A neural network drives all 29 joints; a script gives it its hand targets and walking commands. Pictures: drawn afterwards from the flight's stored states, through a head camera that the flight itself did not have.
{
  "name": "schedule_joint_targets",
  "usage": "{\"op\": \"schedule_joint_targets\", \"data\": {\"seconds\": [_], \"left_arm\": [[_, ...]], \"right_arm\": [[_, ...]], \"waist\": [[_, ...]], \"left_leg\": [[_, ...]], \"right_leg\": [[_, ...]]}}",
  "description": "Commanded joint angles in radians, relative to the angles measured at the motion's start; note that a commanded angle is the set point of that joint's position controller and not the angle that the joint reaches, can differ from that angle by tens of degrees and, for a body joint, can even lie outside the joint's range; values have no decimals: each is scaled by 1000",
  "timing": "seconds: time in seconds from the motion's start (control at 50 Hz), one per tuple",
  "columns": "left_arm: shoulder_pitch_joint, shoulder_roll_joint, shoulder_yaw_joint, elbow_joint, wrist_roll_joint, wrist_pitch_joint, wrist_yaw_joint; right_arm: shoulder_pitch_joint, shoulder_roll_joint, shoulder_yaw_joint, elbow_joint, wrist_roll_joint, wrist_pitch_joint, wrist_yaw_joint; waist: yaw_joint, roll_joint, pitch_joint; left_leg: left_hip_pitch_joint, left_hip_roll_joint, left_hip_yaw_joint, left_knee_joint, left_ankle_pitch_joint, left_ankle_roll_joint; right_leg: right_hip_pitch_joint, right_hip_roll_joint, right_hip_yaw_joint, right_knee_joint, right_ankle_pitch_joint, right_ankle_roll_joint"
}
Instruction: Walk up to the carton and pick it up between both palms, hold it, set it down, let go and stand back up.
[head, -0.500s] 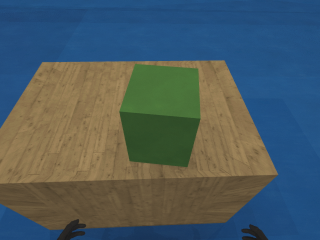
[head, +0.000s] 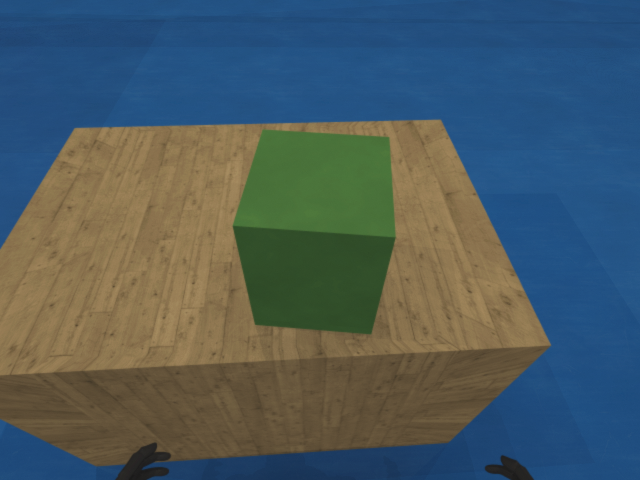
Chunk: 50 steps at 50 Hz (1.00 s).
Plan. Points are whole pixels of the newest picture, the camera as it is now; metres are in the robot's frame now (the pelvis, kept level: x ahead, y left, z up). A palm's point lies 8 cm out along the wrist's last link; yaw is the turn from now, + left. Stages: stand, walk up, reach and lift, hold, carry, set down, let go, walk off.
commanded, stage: stand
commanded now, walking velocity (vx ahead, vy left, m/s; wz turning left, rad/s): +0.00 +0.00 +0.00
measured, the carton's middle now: (318, 235) +0.47 +0.01 +0.00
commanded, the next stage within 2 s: none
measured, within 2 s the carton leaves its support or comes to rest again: neither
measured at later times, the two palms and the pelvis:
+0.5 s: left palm out of the picture +0.11 +0.25 -0.10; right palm out of the picture +0.08 -0.26 -0.10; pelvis +0.00 +0.00 +0.00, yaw -2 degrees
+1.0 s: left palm out of the picture +0.12 +0.25 -0.10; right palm out of the picture +0.06 -0.27 -0.10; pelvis +0.00 +0.00 +0.00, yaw -4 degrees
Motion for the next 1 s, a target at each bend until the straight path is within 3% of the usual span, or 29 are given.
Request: {"op": "schedule_joint_targets", "data": {"seconds": [0.0,0.98], "left_arm": [[-5,122,39,-83,0,-20,6],[4,132,36,-58,-1,-15,12]], "right_arm": [[8,-127,-36,-75,1,-18,-5],[38,-150,-27,-39,2,-7,-9]], "waist": [[-1,-3,-18],[-6,-8,-12]], "left_leg": [[1,90,-114,-132,25,31],[31,118,-59,-141,-1,39]], "right_leg": [[-15,-74,81,-89,111,-40],[-42,-45,136,-79,142,-39]]}}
